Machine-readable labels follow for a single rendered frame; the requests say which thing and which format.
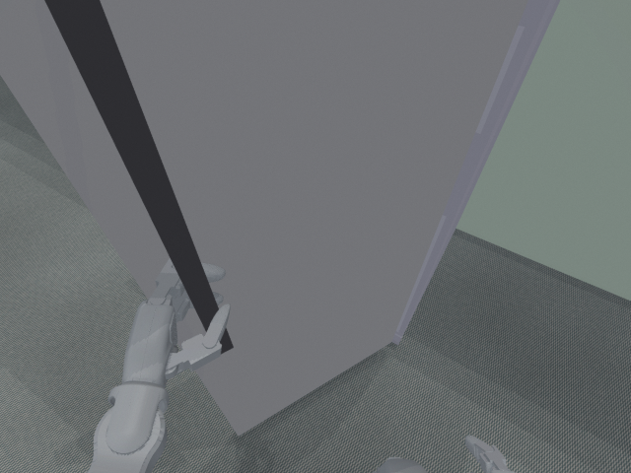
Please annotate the left robot forearm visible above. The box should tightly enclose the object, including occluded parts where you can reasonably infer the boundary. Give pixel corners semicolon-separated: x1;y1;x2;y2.
86;381;170;473

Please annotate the fridge door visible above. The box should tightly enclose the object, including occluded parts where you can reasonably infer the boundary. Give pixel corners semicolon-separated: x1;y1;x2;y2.
0;0;528;437

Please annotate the handle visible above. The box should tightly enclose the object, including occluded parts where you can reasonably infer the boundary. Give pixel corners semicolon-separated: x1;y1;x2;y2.
44;0;234;354

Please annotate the left robot hand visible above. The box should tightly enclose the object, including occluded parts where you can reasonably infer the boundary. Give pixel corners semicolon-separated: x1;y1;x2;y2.
122;259;231;388

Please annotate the right robot hand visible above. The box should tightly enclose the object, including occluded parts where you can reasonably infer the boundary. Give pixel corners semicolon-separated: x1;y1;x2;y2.
465;436;515;473

